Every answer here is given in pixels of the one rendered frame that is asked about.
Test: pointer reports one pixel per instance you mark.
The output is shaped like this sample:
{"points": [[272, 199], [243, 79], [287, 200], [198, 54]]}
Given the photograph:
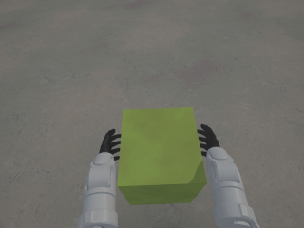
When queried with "right robot forearm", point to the right robot forearm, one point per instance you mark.
{"points": [[231, 209]]}

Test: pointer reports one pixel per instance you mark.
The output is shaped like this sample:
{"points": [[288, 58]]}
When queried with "robot left hand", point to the robot left hand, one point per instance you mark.
{"points": [[107, 143]]}

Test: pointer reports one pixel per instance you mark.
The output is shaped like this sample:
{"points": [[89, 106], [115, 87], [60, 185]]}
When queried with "carton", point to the carton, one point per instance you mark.
{"points": [[160, 158]]}

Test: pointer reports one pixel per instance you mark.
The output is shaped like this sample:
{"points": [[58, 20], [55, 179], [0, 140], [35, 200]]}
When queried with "left robot forearm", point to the left robot forearm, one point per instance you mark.
{"points": [[99, 206]]}

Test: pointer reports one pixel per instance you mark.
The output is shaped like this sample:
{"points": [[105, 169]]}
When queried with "robot right hand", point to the robot right hand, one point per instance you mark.
{"points": [[210, 140]]}

